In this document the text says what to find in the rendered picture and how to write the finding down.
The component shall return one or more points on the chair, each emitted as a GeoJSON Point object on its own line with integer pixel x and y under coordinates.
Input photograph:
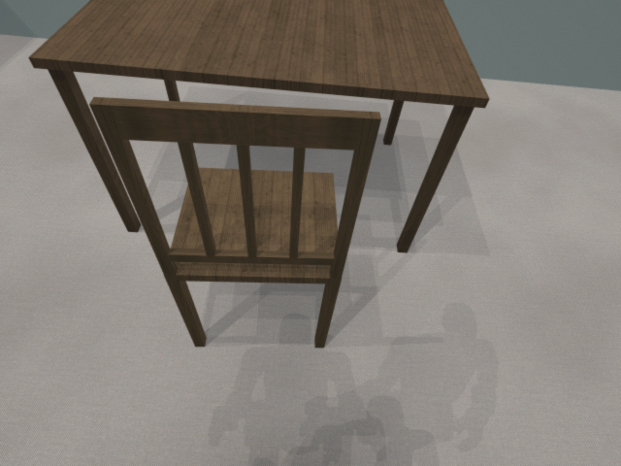
{"type": "Point", "coordinates": [243, 225]}

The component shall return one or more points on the table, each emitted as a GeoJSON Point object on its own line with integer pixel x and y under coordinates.
{"type": "Point", "coordinates": [401, 50]}

